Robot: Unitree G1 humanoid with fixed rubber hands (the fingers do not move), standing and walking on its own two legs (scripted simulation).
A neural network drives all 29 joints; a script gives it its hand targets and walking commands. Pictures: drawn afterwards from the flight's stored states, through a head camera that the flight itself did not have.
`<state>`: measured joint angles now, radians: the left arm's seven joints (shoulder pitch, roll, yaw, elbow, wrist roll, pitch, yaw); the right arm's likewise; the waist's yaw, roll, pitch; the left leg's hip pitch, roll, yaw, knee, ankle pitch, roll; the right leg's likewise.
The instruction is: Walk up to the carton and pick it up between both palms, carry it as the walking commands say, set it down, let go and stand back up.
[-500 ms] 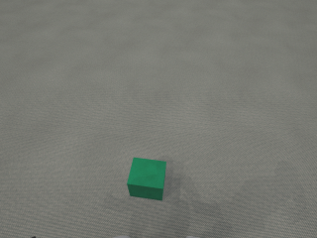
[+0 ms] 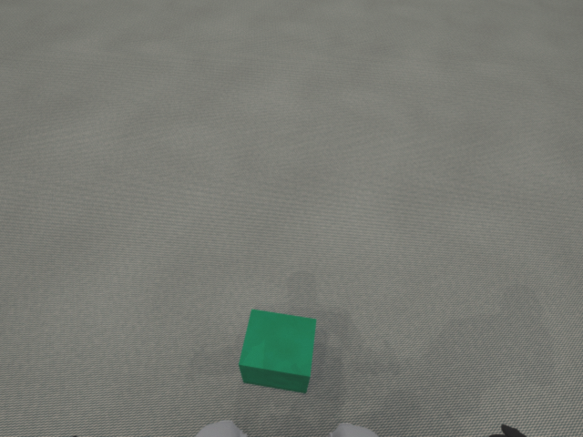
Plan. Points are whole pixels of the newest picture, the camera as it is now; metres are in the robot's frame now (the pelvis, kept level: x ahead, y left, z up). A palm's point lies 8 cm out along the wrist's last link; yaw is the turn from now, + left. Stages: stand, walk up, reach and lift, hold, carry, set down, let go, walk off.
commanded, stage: walk up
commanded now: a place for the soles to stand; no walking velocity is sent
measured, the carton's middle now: (279, 351) +0.44 +0.02 -0.65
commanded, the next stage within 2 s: none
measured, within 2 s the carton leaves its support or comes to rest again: neither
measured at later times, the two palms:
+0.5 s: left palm out of the picture +0.12 +0.31 -0.08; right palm out of the picture +0.11 -0.31 -0.08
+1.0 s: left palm out of the picture +0.06 +0.45 -0.06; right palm out of the picture +0.13 -0.25 -0.09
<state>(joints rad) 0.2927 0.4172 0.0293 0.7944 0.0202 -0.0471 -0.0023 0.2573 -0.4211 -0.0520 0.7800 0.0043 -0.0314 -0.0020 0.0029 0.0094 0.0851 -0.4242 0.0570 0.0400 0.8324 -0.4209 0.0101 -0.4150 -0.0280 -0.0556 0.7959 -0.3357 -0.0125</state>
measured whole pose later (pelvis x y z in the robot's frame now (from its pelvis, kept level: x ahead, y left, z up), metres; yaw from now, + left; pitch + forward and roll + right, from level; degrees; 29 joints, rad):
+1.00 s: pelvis +0.03 +0.08 +0.01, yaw -3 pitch -2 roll +0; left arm 0.33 0.50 0.07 0.95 0.02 -0.03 0.06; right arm 0.14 -0.45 -0.12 0.89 -0.05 0.04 0.06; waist 0.04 0.04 0.12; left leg -0.37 0.05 0.02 0.71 -0.29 -0.01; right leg -0.39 -0.08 0.07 0.84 -0.44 -0.02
